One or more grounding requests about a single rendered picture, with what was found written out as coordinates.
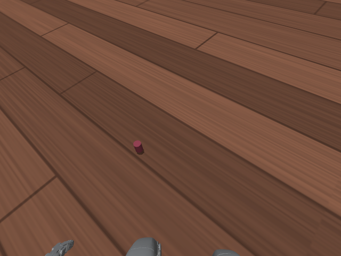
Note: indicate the tin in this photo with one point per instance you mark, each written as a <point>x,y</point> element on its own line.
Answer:
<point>138,146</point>

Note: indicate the left robot hand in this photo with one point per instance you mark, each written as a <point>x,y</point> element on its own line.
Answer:
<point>61,248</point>

